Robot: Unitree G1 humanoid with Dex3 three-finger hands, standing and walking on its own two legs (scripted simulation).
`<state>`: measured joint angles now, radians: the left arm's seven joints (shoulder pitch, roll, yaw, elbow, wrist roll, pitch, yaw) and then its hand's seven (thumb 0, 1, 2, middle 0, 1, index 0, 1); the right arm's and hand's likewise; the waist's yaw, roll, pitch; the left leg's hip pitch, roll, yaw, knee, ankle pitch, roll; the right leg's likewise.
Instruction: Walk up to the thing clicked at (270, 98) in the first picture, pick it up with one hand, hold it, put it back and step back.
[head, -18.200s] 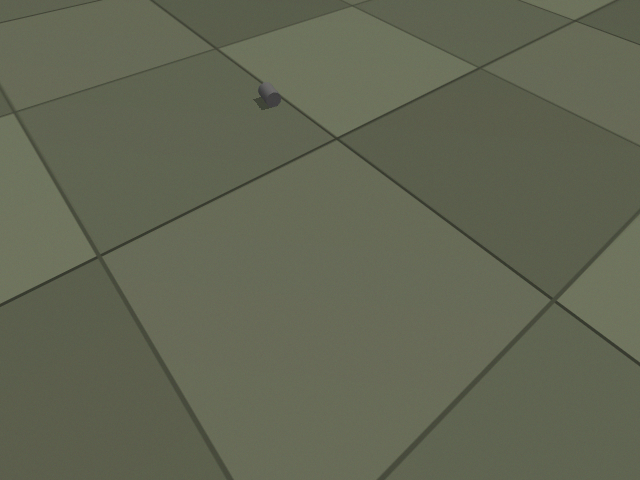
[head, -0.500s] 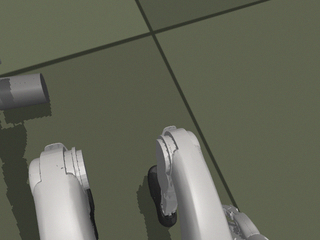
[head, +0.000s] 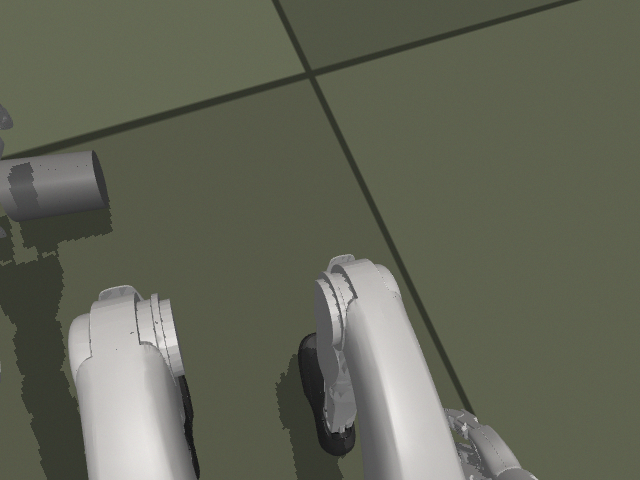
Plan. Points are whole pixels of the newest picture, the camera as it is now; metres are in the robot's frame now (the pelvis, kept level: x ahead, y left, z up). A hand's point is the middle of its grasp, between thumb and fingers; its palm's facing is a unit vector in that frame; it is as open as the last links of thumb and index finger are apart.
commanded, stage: rise first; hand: left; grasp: from above
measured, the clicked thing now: (56, 185) +0.49 +0.29 -0.29
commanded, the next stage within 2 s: approach in 0.02 s
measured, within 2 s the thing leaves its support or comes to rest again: neither
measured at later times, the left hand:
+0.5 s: hand (45, 147) +0.50 +0.27 -0.17, palm faces -0.39 -0.08 -0.92, open 13.9 cm
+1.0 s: hand (8, 181) +0.46 +0.32 -0.19, palm faces -0.47 -0.09 -0.88, open 13.8 cm
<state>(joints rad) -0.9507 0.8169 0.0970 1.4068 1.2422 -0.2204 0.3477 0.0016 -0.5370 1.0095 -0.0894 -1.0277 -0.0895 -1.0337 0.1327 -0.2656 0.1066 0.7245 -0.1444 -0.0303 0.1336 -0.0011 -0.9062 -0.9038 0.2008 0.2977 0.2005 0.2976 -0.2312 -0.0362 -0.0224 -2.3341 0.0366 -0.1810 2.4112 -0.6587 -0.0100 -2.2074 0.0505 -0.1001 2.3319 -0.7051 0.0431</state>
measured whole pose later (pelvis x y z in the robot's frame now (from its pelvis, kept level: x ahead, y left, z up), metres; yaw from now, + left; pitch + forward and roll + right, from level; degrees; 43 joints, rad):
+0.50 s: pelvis +0.00 +0.00 +0.00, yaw +0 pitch +33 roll -9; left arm -1.12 0.78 0.04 1.56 1.28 -0.15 0.43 0.00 -0.51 1.00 -0.10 -1.06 -0.10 -1.05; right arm 0.15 -0.27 0.15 0.71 -0.17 -0.05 0.12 0.00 -0.90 -0.90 0.20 0.30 0.20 0.30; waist -0.32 -0.04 -0.02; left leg -2.36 0.04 -0.19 2.41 -0.65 -0.02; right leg -2.24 0.06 -0.11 2.33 -0.68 0.04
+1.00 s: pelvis +0.00 +0.00 -0.01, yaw +0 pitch +32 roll -10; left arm -1.02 0.83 0.02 1.45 1.22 -0.23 0.33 0.00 -0.51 1.01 -0.11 -1.04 -0.11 -1.04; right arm 0.15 -0.27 0.15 0.71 -0.16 -0.04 0.13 0.00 -0.90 -0.90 0.20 0.30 0.20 0.30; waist -0.25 -0.06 0.02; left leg -2.35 0.03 -0.20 2.44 -0.66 -0.02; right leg -2.22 0.05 -0.11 2.36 -0.70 0.04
